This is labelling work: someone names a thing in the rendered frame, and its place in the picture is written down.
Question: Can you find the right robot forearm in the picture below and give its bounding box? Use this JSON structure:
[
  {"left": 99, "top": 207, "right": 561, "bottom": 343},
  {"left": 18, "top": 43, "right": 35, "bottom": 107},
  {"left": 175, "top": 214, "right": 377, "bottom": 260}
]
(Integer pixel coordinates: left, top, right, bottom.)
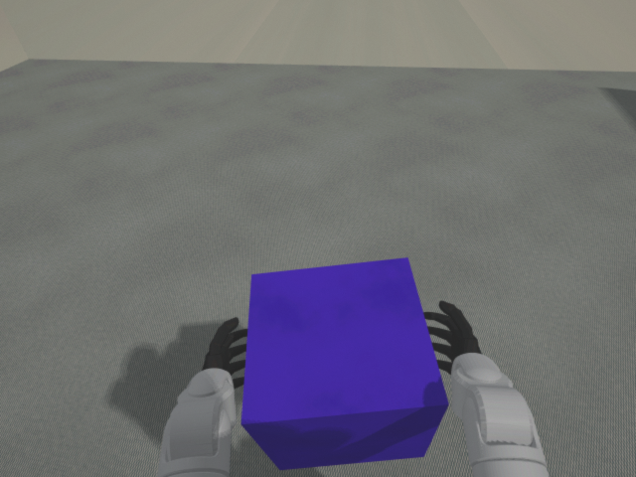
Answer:
[{"left": 451, "top": 353, "right": 549, "bottom": 477}]

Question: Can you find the left robot forearm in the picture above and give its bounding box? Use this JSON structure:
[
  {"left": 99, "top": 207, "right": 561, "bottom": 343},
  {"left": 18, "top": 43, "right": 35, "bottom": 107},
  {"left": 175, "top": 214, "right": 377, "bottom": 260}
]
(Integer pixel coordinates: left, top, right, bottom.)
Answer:
[{"left": 157, "top": 368, "right": 237, "bottom": 477}]

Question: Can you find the robot left hand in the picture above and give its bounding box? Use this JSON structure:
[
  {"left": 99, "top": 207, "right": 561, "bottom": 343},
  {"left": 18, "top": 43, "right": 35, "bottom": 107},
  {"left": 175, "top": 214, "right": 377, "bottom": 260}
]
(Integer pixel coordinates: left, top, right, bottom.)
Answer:
[{"left": 202, "top": 317, "right": 247, "bottom": 389}]

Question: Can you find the robot right hand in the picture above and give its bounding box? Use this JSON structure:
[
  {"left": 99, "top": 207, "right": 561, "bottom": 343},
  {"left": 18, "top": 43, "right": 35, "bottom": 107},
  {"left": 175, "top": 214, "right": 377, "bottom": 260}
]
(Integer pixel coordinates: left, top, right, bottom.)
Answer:
[{"left": 423, "top": 301, "right": 482, "bottom": 375}]

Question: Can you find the carton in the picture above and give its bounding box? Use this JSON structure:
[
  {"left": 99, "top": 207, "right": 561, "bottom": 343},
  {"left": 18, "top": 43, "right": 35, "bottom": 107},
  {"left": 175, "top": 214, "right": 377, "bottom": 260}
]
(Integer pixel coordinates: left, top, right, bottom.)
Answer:
[{"left": 241, "top": 257, "right": 449, "bottom": 470}]

